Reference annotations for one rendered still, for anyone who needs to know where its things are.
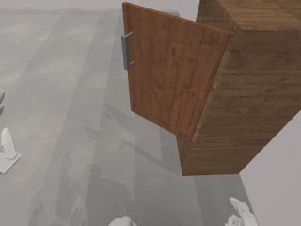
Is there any cupboard door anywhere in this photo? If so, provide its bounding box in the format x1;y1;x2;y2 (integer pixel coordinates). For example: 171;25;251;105
122;2;231;143

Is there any robot right hand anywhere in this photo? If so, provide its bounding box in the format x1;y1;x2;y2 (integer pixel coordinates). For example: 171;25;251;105
225;197;259;226

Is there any robot left hand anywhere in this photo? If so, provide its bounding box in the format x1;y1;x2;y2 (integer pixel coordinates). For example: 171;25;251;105
0;89;22;175

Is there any handle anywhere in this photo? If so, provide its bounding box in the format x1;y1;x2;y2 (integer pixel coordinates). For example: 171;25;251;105
121;32;135;71

